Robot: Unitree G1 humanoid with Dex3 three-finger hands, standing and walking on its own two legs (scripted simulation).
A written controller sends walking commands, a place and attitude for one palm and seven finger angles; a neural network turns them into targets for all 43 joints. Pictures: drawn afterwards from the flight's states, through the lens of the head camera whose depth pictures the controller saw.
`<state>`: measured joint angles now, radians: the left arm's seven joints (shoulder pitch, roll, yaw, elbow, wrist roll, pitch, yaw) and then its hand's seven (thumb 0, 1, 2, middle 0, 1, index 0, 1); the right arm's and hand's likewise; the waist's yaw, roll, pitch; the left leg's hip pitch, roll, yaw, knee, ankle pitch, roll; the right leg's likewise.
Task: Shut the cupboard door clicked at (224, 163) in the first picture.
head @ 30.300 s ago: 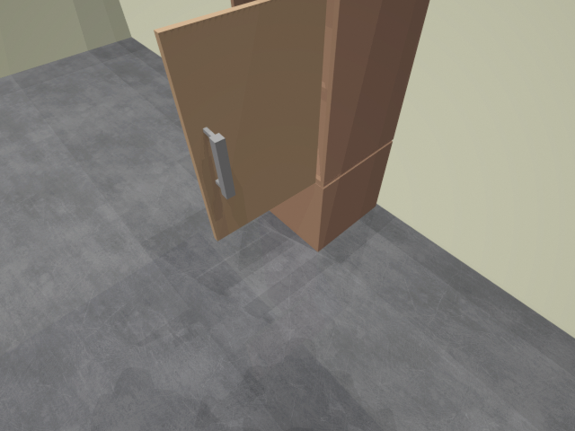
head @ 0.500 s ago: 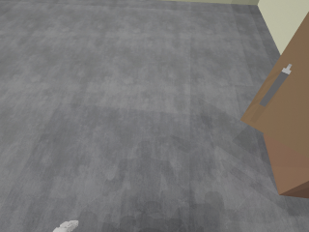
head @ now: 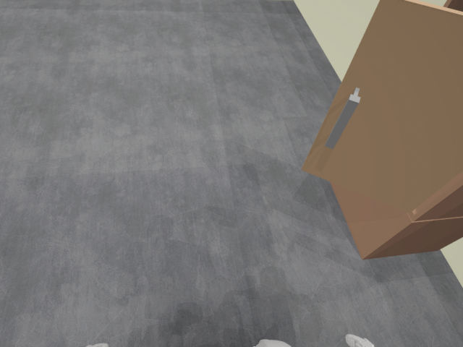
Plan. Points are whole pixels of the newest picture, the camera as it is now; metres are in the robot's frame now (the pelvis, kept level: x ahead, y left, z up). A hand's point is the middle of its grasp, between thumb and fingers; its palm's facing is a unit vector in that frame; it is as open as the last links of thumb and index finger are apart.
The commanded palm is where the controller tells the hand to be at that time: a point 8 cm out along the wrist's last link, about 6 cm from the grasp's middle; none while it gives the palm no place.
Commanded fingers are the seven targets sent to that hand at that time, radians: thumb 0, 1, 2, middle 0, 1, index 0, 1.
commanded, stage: turn to face it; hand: left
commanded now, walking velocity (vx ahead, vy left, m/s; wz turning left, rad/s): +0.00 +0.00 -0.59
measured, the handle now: (342, 119) +0.70 -0.26 -0.04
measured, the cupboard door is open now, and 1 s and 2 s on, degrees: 57 57 57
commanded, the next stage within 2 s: take the last steps up to it in 0.58 s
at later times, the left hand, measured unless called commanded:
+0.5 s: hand (165, 329) +0.16 +0.13 -0.15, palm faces -0.25 -0.93 -0.25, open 7.4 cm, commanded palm none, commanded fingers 0.00 0.90 0.90 -0.20 -0.30 -0.20 -0.30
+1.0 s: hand (187, 296) +0.23 +0.10 -0.15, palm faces -0.43 -0.88 -0.20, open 7.4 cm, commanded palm none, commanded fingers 0.00 0.90 0.90 -0.20 -0.30 -0.20 -0.30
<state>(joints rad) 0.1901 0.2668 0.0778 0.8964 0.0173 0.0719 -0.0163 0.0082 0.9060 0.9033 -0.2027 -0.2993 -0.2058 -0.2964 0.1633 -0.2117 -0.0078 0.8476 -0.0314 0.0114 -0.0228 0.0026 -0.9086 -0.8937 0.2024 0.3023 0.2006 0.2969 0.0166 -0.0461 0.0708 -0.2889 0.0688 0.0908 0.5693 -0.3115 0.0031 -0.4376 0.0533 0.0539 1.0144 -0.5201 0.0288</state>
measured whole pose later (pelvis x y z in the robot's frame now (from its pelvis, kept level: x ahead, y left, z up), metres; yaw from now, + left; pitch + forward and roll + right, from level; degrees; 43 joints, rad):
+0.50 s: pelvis +0.03 -0.04 +0.00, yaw -14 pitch +2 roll +1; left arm 0.18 0.20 0.03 0.90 0.02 0.03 0.00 0.01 0.90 0.90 -0.20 -0.30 -0.21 -0.30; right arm 0.19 -0.26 -0.04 0.92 -0.02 0.06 -0.01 0.01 -0.91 -0.89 0.20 0.30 0.20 0.30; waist -0.02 0.03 0.07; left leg -0.48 0.08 0.05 0.99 -0.42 -0.08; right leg -0.25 0.00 0.01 0.50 -0.28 -0.02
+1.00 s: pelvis +0.08 -0.06 +0.01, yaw -24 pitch +1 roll -2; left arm 0.20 0.23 0.07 0.98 0.03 0.06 -0.06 0.01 0.91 0.90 -0.20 -0.30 -0.20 -0.30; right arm 0.33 -0.21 -0.03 0.99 -0.05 -0.02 -0.02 0.00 -0.91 -0.89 0.21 0.30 0.20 0.30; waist -0.04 0.02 0.03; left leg -0.16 0.13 0.17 0.44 -0.29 -0.04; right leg -0.37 -0.03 -0.06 0.73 -0.39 0.02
